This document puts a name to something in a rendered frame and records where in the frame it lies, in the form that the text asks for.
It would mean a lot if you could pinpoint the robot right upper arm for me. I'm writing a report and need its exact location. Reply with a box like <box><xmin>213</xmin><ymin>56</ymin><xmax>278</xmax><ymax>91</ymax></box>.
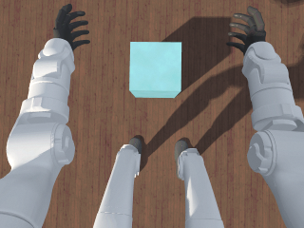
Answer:
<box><xmin>247</xmin><ymin>129</ymin><xmax>304</xmax><ymax>228</ymax></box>

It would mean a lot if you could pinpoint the carton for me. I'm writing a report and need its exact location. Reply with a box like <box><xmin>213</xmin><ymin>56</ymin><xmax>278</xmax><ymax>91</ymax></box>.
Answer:
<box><xmin>129</xmin><ymin>42</ymin><xmax>181</xmax><ymax>98</ymax></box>

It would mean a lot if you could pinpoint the left robot hand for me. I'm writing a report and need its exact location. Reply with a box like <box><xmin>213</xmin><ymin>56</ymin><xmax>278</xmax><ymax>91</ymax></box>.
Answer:
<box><xmin>53</xmin><ymin>4</ymin><xmax>90</xmax><ymax>52</ymax></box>

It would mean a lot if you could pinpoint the robot right forearm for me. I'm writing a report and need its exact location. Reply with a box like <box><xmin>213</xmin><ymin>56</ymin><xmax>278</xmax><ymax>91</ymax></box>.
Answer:
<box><xmin>241</xmin><ymin>41</ymin><xmax>304</xmax><ymax>132</ymax></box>

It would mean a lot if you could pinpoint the right robot hand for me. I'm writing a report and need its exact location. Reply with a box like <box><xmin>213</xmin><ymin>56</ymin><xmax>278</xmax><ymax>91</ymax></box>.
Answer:
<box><xmin>226</xmin><ymin>6</ymin><xmax>266</xmax><ymax>56</ymax></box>

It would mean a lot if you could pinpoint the left robot thigh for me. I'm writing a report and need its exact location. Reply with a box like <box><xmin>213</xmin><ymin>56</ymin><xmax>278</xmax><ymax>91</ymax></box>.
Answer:
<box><xmin>93</xmin><ymin>149</ymin><xmax>141</xmax><ymax>228</ymax></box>

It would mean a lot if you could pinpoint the robot left foot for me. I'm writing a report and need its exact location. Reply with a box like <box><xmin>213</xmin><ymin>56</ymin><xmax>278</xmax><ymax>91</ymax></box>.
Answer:
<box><xmin>128</xmin><ymin>137</ymin><xmax>142</xmax><ymax>156</ymax></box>

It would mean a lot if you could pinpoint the robot left upper arm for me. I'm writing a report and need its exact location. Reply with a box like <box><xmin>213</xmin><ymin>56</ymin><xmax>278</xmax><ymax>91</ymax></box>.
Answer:
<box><xmin>0</xmin><ymin>122</ymin><xmax>75</xmax><ymax>228</ymax></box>

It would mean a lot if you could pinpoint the robot left forearm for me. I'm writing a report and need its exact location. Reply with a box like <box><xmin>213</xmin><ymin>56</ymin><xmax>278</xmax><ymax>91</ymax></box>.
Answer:
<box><xmin>6</xmin><ymin>38</ymin><xmax>75</xmax><ymax>166</ymax></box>

